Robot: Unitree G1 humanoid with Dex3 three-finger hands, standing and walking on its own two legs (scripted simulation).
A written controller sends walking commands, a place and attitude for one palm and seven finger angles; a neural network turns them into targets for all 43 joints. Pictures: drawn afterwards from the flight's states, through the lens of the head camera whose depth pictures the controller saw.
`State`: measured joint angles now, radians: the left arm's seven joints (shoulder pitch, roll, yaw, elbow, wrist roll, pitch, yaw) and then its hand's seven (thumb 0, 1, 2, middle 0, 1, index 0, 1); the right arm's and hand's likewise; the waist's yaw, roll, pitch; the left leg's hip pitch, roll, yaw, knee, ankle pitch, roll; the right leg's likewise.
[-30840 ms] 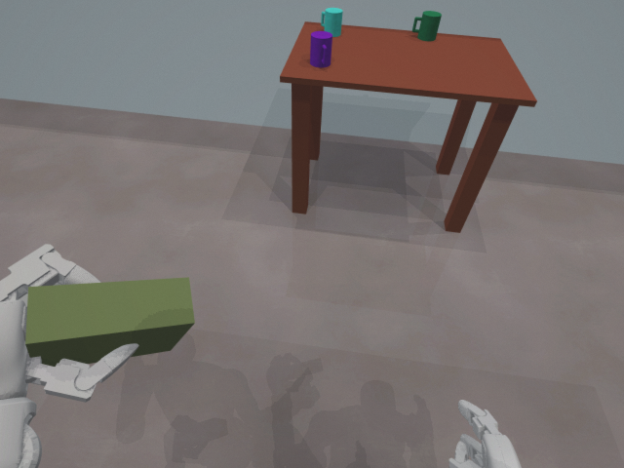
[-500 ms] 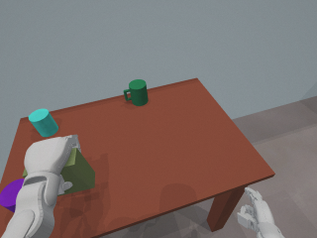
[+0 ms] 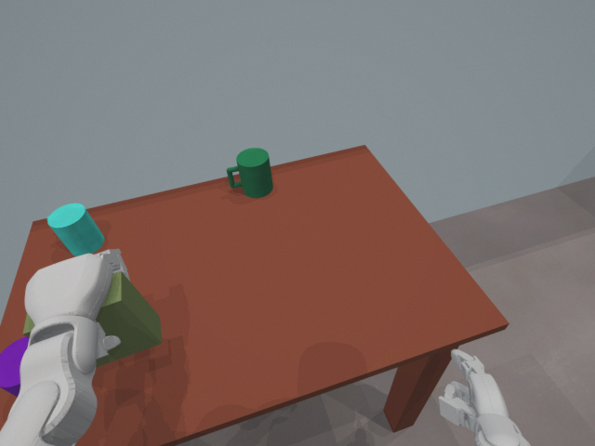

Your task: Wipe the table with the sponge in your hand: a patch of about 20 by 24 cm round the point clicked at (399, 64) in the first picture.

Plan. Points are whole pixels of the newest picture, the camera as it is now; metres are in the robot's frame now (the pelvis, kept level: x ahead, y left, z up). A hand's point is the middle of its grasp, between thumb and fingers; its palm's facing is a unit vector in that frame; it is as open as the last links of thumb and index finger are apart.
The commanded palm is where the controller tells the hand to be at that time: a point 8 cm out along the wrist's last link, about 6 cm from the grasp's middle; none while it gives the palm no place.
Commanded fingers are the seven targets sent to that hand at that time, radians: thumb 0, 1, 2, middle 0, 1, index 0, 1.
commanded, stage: move the sponge above the wiping area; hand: left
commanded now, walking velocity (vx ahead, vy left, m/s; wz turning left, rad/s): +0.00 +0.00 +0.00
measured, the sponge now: (109, 331) +0.22 +0.32 +0.03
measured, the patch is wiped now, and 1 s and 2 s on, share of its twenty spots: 0.00 0.00 0.00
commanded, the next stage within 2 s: none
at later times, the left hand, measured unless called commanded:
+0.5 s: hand (119, 315) +0.23 +0.30 +0.06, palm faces -0.02 -0.12 -0.99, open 9.1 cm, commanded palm +0.21 +0.28 +0.12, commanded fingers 0.00 0.10 1.30 -1.20 -1.60 -1.20 -1.60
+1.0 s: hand (157, 320) +0.25 +0.25 +0.03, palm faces -0.06 -0.15 -0.99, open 9.1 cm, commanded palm +0.22 +0.25 +0.11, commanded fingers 0.00 0.10 1.30 -1.20 -1.60 -1.20 -1.60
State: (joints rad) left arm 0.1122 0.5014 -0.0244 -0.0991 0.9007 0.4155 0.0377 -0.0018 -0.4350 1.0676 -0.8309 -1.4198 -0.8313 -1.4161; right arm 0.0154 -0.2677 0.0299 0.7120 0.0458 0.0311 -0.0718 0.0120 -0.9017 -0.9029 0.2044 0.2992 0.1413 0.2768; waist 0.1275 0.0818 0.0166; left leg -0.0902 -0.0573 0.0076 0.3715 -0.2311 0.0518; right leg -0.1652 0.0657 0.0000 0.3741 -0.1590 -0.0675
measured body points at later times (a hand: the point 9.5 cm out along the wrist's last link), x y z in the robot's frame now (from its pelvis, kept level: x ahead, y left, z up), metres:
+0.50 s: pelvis +0.01 +0.00 +0.00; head +0.00 -0.04 +0.45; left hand +0.23 +0.30 +0.11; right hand +0.25 -0.21 -0.09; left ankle -0.02 +0.09 -0.74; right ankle +0.03 -0.08 -0.74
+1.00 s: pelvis +0.00 +0.00 +0.00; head -0.01 -0.03 +0.45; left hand +0.24 +0.26 +0.09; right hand +0.25 -0.21 -0.09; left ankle -0.02 +0.09 -0.74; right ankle +0.03 -0.08 -0.74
